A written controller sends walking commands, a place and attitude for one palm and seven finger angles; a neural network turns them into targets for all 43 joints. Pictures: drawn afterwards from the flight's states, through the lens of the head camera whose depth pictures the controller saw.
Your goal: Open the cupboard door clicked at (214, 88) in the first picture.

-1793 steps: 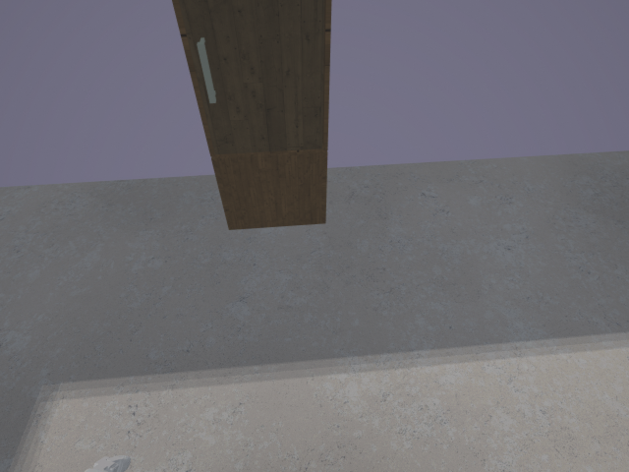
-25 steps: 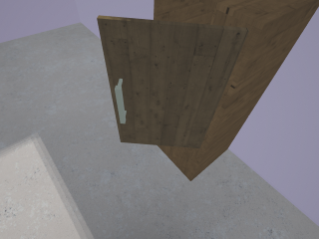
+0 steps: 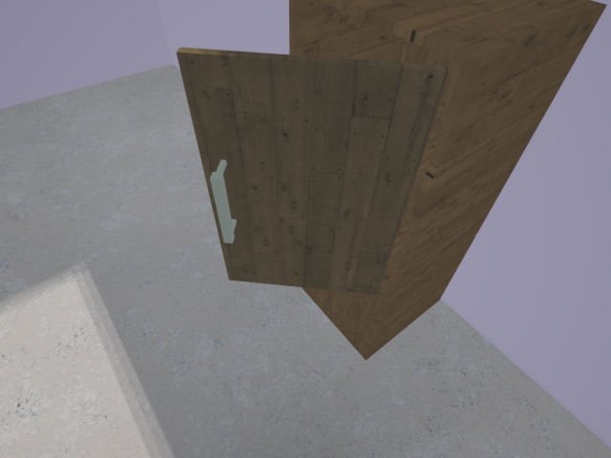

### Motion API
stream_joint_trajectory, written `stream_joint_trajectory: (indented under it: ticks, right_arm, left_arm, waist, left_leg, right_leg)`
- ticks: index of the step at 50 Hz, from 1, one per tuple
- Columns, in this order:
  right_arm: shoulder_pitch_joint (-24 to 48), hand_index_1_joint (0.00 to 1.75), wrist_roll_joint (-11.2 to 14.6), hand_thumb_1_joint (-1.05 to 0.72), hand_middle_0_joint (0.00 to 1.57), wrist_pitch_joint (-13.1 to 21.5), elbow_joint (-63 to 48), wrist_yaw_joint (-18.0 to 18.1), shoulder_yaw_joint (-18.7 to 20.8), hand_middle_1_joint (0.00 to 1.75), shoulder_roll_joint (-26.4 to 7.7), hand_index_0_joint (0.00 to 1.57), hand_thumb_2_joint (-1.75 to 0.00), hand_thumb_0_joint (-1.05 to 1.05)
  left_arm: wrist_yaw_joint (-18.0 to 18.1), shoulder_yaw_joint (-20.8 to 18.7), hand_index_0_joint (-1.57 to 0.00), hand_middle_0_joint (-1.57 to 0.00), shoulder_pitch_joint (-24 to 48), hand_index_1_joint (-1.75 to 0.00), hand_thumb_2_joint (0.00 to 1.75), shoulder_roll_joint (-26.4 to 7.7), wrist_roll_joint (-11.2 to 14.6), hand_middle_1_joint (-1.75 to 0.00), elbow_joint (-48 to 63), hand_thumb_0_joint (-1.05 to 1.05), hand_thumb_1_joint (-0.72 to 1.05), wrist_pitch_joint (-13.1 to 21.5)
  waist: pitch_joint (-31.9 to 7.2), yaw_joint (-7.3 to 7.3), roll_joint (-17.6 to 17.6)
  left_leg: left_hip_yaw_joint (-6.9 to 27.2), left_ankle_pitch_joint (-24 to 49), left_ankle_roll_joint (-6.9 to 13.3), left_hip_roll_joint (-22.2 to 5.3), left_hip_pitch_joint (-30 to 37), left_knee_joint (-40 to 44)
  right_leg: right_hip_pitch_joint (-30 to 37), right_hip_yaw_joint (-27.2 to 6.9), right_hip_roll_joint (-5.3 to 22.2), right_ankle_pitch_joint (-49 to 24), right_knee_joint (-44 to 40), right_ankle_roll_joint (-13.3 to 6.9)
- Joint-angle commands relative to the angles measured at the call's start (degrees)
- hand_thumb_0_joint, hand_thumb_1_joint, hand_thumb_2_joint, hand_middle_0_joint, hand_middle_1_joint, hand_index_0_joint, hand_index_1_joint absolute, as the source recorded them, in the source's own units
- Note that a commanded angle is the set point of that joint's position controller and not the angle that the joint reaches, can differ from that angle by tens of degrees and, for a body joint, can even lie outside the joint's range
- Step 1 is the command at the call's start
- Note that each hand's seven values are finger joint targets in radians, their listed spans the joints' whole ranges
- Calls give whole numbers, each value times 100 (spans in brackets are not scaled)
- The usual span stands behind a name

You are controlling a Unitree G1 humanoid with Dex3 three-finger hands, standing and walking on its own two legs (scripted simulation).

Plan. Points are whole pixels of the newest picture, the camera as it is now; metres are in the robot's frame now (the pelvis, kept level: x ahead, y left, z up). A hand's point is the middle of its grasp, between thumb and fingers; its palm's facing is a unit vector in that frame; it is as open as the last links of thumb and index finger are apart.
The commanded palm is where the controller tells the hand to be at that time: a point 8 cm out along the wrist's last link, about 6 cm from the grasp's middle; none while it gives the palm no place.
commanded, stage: come to a stop and stand still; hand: left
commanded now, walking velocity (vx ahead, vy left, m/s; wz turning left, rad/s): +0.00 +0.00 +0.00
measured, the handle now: (225, 203) +0.56 +0.19 -0.04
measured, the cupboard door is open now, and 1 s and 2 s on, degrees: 47 47 47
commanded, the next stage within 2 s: look again from close up in 0.04 s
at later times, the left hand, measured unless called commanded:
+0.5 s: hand out of the picture +0.02 +0.23 -0.17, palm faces +0.05 -0.96 -0.27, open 7.4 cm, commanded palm none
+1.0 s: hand out of the picture -0.04 +0.24 -0.18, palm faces -0.01 -0.98 -0.19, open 7.4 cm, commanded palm none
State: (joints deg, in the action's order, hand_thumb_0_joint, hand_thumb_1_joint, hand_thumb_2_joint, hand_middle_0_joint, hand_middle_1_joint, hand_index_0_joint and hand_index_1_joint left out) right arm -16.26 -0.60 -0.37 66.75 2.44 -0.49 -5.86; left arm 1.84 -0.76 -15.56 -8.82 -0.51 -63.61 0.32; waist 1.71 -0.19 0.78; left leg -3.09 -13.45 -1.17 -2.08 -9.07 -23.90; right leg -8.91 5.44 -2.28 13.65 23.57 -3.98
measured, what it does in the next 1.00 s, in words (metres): shifts its weight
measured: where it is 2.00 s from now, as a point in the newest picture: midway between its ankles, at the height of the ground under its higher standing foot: outside the picture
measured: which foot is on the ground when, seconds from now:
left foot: down 0.00-1.00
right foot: down 0.00-1.00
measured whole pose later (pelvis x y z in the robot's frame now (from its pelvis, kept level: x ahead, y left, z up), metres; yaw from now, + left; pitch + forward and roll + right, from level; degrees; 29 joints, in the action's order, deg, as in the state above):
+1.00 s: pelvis -0.03 +0.06 +0.00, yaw +0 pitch -2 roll +0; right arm -15.9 -1.0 -0.7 64.1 0.5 -0.3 -10.5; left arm 1.0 0.5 -19.8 -10.9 -2.1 -62.2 -0.7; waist -0.9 0.1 1.4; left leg -5.2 -12.1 4.1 2.1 -10.7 -24.6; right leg -11.5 3.5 2.0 14.6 26.4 0.1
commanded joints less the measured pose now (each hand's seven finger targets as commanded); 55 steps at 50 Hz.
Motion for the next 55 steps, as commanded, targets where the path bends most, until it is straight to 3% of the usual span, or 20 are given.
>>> stream_joint_trajectory:
  ticks: [1,6,7,8,9,10,12,14,15,17,20,22,27,35,39,40,42,45,52,55]
  right_arm:
    - [-334,30,-13,-90,20,110,-124,9,68,30,-468,20,-90,0]
    - [-417,30,-16,-90,20,107,-96,5,49,30,-441,20,-90,0]
    - [35,30,-94,-90,20,150,-840,-72,219,30,-1330,20,-90,0]
    - [-40,30,-57,-90,20,286,-880,-27,304,30,-1072,20,-90,0]
    - [-238,30,-45,-90,20,304,-858,-5,318,30,-993,20,-90,0]
    - [-315,30,-34,-90,20,286,-870,6,339,30,-961,20,-90,0]
    - [-234,30,-43,-90,20,212,-951,-26,334,30,-938,20,-90,0]
    - [-145,30,-40,-90,20,175,-993,-50,397,30,-1104,20,-90,0]
    - [-126,30,-44,-90,20,181,-992,-61,407,30,-1163,20,-90,0]
    - [-110,30,-53,-90,20,202,-986,-84,365,30,-1110,20,-90,0]
    - [130,30,-51,-90,20,252,-1029,-81,347,30,-1399,20,-90,0]
    - [246,30,-56,-90,20,273,-1057,-90,307,30,-1468,20,-90,0]
    - [506,30,-67,-90,20,270,-1059,-128,256,30,-1681,20,-90,0]
    - [663,30,-62,-90,20,243,-973,-179,234,30,-1861,20,-90,0]
    - [623,30,-47,-90,20,241,-868,-186,216,30,-1824,20,-90,0]
    - [525,30,-59,-90,20,220,-780,-190,161,30,-1565,20,-90,0]
    - [253,30,-69,-90,20,146,-625,-194,113,30,-1300,20,-90,0]
    - [197,30,-85,-90,20,67,-605,-172,176,30,-1411,20,-90,0]
    - [-229,30,-36,-90,20,145,-484,-67,325,30,-1329,20,-90,0]
    - [-444,30,-37,-90,20,182,-436,-6,373,30,-1220,20,-90,0]
  left_arm:
    - [-6,-13,-20,-20,-402,-30,90,-408,25,-30,25,0,90,100]
    - [12,13,-20,-20,-589,-30,90,-315,19,-30,-64,0,90,130]
    - [92,43,-20,-20,-509,-30,90,-1459,-123,-30,501,0,90,236]
    - [121,-111,-20,-20,-667,-30,90,-998,-58,-30,447,0,90,275]
    - [120,-102,-20,-20,-614,-30,90,-1015,-47,-30,520,0,90,309]
    - [119,-146,-20,-20,-595,-30,90,-958,-55,-30,574,0,90,317]
    - [110,-149,-20,-20,-537,-30,90,-925,-71,-30,646,0,90,283]
    - [92,-194,-20,-20,-370,-30,90,-969,-82,-30,721,0,90,246]
    - [90,-212,-20,-20,-305,-30,90,-1009,-84,-30,757,0,90,247]
    - [77,-200,-20,-20,-266,-30,90,-993,-81,-30,776,0,90,229]
    - [45,-205,-20,-20,-180,-30,90,-1166,-52,-30,780,0,90,218]
    - [25,-184,-20,-20,-138,-30,90,-1191,-57,-30,782,0,90,204]
    - [-22,-137,-20,-20,105,-30,90,-1344,-50,-30,788,0,90,154]
    - [-57,-84,-20,-20,280,-30,90,-1476,-60,-30,737,0,90,125]
    - [-52,-57,-20,-20,222,-30,90,-1435,-66,-30,660,0,90,120]
    - [-43,4,-20,-20,61,-30,90,-1161,-56,-30,552,0,90,99]
    - [-29,72,-20,-20,-178,-30,90,-887,-70,-30,422,0,90,32]
    - [-60,38,-20,-20,-410,-30,90,-812,-124,-30,393,0,90,-41]
    - [-123,-23,-20,-20,-838,-30,90,-495,-148,-30,374,0,90,-24]
    - [-135,-51,-20,-20,-1013,-30,90,-309,-146,-30,347,0,90,-23]
  waist:
    - [250,-24,-114]
    - [338,-3,9]
    - [912,192,-154]
    - [-61,5,-250]
    - [-803,86,-204]
    - [-983,95,116]
    - [-526,84,546]
    - [138,135,489]
    - [262,151,389]
    - [250,121,44]
    - [228,24,-200]
    - [99,-31,-178]
    - [157,-62,-199]
    - [90,-31,-63]
    - [27,-29,1]
    - [-44,-20,20]
    - [8,5,61]
    - [513,-13,-181]
    - [575,13,-419]
    - [606,45,-448]
  left_leg:
    - [415,451,159,-463,-113,580]
    - [378,358,160,-402,-62,581]
    - [665,1082,229,-61,-517,3]
    - [414,660,252,-260,-351,-359]
    - [443,482,258,-146,-280,-537]
    - [390,298,261,-80,-367,-635]
    - [328,-7,296,-21,-595,-753]
    - [386,47,343,-121,-578,-749]
    - [412,171,359,-154,-519,-639]
    - [422,334,360,-205,-362,-315]
    - [631,542,411,-341,-492,21]
    - [671,652,431,-410,-511,159]
    - [792,160,431,-446,-631,535]
    - [878,-347,392,-461,-616,857]
    - [858,-303,380,-471,-548,897]
    - [829,-453,352,-466,-482,918]
    - [833,-1110,335,-466,-524,961]
    - [1055,-2262,434,-604,-990,1239]
    - [1395,-2076,726,-988,-687,1264]
    - [1342,-1766,785,-1072,-524,1116]
  right_leg:
    - [-86,-856,867,-513,-723,168]
    - [-230,-913,872,-256,-857,155]
    - [-569,-877,803,-1372,-471,290]
    - [-123,-1142,1154,-1593,-246,269]
    - [307,-1229,1266,-1972,-173,140]
    - [430,-1318,1327,-1969,-198,44]
    - [118,-1383,1371,-1344,-441,-55]
    - [-635,-1370,1332,-55,-690,-183]
    - [-796,-1349,1266,169,-708,-201]
    - [-782,-1178,1105,221,-604,-140]
    - [-490,-987,914,-155,-339,-4]
    - [-247,-886,897,-399,-291,31]
    - [-174,-845,882,-93,-376,108]
    - [-174,-848,912,31,-477,188]
    - [-115,-820,930,-93,-492,224]
    - [-113,-784,937,19,-516,266]
    - [-162,-708,852,535,-460,313]
    - [-462,-559,661,1128,-170,319]
    - [-698,-315,506,521,369,223]
    - [-829,-311,504,420,467,187]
